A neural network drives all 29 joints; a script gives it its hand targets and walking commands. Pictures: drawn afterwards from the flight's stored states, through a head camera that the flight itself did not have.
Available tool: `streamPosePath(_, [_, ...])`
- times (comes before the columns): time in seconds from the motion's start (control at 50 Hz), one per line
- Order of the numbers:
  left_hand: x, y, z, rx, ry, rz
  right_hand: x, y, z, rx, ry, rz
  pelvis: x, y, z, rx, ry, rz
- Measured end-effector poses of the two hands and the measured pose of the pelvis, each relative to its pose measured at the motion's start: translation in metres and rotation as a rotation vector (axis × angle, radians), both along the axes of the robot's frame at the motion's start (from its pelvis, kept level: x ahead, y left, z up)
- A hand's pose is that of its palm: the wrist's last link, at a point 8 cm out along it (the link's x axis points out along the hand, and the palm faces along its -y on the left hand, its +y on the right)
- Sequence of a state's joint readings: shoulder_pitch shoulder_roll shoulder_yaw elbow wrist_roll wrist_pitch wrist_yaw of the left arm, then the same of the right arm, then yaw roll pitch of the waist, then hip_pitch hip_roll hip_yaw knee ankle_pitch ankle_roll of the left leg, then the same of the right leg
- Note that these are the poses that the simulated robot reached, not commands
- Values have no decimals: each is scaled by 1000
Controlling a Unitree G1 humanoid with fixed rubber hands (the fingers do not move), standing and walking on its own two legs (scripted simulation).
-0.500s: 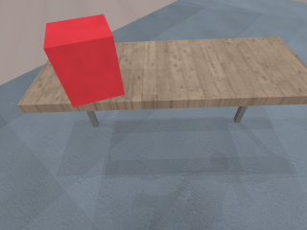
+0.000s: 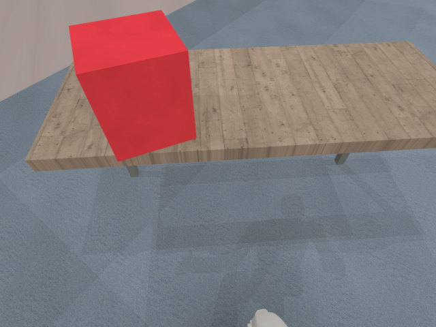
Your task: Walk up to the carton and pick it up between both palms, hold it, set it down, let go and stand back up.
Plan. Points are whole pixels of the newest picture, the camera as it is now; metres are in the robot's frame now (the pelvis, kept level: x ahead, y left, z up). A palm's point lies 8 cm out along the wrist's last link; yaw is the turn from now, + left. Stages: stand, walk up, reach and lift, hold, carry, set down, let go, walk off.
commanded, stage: walk up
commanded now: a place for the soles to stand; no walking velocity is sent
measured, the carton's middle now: (139, 87) +0.66 +0.14 +0.07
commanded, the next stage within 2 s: none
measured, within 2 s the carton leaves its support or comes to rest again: neither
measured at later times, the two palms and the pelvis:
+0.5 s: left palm out of the picture +0.16 +0.40 -0.08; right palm out of the picture +0.12 -0.28 -0.11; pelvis +0.07 +0.05 -0.01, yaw +2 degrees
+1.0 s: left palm out of the picture +0.17 +0.49 -0.08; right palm (305, 272) +0.24 -0.19 -0.11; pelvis +0.14 +0.13 -0.02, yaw +3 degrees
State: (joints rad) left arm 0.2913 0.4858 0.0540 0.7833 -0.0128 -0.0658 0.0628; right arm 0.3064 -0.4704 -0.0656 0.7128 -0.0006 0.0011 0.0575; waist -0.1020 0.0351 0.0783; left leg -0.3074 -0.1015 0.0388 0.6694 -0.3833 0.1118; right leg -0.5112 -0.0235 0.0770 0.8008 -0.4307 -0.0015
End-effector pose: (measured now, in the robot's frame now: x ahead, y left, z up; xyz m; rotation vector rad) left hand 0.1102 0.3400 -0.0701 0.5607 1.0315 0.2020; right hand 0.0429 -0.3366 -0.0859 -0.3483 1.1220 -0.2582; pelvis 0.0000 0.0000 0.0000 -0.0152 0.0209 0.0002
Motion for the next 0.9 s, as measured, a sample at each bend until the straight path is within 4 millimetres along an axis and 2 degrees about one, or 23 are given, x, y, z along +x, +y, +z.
streamPosePath(0.08, [15, -1, 1, 13, -19, 3, 13, 3, -11, 21, 3, 10, 11, -1, -4, 8, -17, 1])
streamPosePath(0.22, [-11, 29, 5, 28, -34, 101, 66, 26, -3, 19, -33, 107, 29, 17, -2, -3, -74, 10])
streamPosePath(0.26, [-13, 41, 0, 33, -19, 97, 75, 35, -3, 16, -34, 120, 34, 28, -5, -10, -59, 18])
streamPosePath(0.3, [-9, 56, -12, 42, -2, 84, 75, 42, -11, 0, -26, 118, 36, 40, -17, -15, -46, 34])
streamPosePath(0.34, [-3, 62, -20, 40, 14, 75, 70, 50, -21, 7, -11, 96, 40, 48, -23, 4, -68, 26])
streamPosePath(0.4, [14, 62, -16, 33, 32, 60, 69, 60, -21, 33, -11, 49, 52, 54, -17, 17, -41, 29])
streamPosePath(0.5, [53, 61, -8, 42, 24, 29, 80, 61, -22, 47, 16, 23, 73, 54, -13, 23, -1, 28])
streamPosePath(0.56, [70, 57, -6, 44, -4, 26, 94, 60, -27, 56, 27, 34, 85, 51, -14, 22, -7, 27])
streamPosePath(0.6, [69, 60, -2, 48, -15, 45, 109, 63, -27, 60, 19, 53, 93, 51, -13, 21, -35, 24])
streamPosePath(0.68, [50, 77, 5, 62, 7, 105, 145, 74, -23, 53, -9, 102, 109, 62, -9, 8, -62, 24])
streamPosePath(0.8, [20, 120, -4, 82, 84, 160, 190, 106, -24, 27, -42, 172, 125, 93, -20, -19, -57, 40])
streamPosePath(0.84, [17, 135, -15, 86, 105, 167, 197, 119, -30, 17, -43, 185, 128, 107, -30, -19, -62, 47])
streamPosePath(0.9, [28, 140, -19, 67, 111, 176, 197, 135, -31, 30, -42, 165, 133, 120, -27, -13, -61, 44])
